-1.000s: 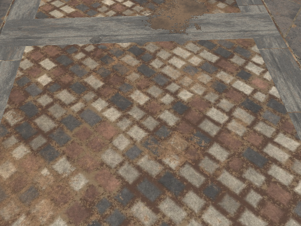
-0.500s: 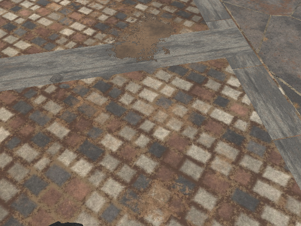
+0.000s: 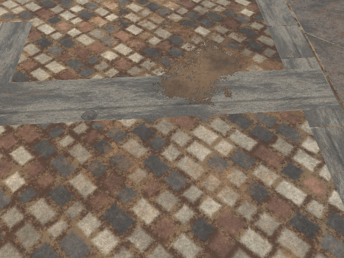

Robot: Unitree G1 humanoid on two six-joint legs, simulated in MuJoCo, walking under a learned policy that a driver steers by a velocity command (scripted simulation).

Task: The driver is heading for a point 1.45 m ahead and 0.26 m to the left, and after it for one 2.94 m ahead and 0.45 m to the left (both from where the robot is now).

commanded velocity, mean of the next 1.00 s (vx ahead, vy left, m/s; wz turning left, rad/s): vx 0.50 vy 0.00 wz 0.17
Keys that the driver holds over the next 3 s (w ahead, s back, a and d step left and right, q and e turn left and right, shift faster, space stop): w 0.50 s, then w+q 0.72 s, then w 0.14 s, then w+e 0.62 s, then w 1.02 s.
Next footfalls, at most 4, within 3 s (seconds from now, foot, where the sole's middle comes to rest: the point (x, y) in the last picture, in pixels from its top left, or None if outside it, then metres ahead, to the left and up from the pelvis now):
0.06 left None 0.21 0.10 -0.77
0.62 right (216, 251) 0.50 -0.09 -0.77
1.16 left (160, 193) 0.73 0.14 -0.77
1.74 right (168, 130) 1.08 0.13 -0.77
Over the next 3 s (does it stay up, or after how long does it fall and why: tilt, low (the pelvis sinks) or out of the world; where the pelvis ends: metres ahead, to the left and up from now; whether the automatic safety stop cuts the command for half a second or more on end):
stays up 1.59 0.22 0.01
